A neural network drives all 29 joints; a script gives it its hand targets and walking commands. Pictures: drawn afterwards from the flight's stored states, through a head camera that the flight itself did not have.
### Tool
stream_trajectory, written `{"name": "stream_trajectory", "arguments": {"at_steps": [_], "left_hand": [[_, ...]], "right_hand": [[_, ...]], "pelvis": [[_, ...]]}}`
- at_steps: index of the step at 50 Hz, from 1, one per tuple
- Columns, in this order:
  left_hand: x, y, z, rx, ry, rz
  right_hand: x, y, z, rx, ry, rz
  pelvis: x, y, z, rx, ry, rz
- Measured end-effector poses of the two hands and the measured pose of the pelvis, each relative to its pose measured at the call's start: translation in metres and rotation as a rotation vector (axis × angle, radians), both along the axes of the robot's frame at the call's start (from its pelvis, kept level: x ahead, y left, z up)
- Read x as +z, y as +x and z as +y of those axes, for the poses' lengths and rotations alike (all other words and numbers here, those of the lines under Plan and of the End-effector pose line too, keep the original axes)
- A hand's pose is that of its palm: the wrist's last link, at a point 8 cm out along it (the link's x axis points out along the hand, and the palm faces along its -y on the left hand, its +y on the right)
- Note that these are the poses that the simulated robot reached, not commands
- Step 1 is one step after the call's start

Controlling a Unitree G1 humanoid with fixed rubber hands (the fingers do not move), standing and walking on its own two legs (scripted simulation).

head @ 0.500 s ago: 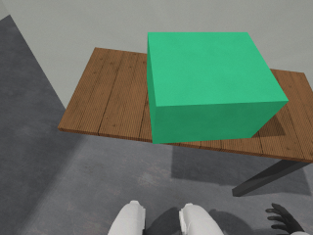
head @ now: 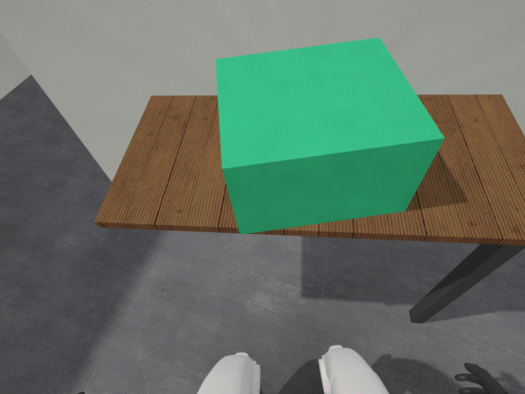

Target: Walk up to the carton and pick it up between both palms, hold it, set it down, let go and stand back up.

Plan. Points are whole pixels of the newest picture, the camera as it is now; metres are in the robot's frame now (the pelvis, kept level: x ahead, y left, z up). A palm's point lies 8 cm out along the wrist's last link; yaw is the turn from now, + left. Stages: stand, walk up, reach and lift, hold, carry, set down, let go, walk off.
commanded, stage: walk up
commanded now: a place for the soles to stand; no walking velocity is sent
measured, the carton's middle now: (310, 135) +0.52 -0.06 +0.05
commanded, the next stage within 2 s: none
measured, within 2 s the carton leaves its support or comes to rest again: neither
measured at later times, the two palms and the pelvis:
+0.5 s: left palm out of the picture +0.12 +0.30 -0.09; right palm (523, 376) +0.14 -0.35 -0.10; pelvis +0.06 -0.02 +0.01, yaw -1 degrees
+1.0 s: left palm (108, 379) +0.15 +0.28 -0.08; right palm out of the picture +0.14 -0.36 -0.10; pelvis +0.05 -0.04 +0.01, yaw -1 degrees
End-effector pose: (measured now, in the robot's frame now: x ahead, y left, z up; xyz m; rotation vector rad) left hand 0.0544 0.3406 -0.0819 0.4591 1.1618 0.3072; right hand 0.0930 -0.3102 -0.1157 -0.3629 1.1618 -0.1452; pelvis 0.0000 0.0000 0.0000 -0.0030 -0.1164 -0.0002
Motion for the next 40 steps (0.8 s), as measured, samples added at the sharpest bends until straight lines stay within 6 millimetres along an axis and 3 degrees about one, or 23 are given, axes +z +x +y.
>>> {"name": "stream_trajectory", "arguments": {"at_steps": [5, 10, 15, 23, 33, 40], "left_hand": [[-0.004, -0.004, -0.018, -0.017, -0.024, 0.03], [-0.003, 0.003, -0.013, -0.019, -0.029, 0.058], [-0.007, 0.022, -0.017, -0.023, -0.043, 0.062], [-0.008, 0.054, -0.04, -0.065, -0.058, 0.057], [-0.005, 0.102, -0.053, -0.084, -0.05, -0.012], [-0.001, 0.103, -0.055, -0.099, -0.042, -0.035]], "right_hand": [[0.004, 0.009, -0.015, -0.006, -0.013, 0.004], [0.009, 0.019, -0.013, 0.003, -0.028, 0.009], [0.015, 0.031, -0.017, 0.003, -0.04, -0.005], [0.018, 0.047, -0.037, -0.011, -0.052, 0.017], [0.015, 0.064, -0.048, -0.009, -0.05, -0.009], [0.013, 0.066, -0.047, -0.007, -0.041, -0.036]], "pelvis": [[0.002, 0.009, -0.012, -0.005, -0.002, 0.017], [0.005, 0.019, -0.006, -0.004, -0.006, 0.04], [0.006, 0.033, -0.007, -0.007, 0.0, 0.038], [0.009, 0.056, -0.024, -0.02, 0.005, 0.071], [0.007, 0.068, -0.036, -0.019, 0.021, 0.077], [0.006, 0.063, -0.036, -0.018, 0.024, 0.066]]}}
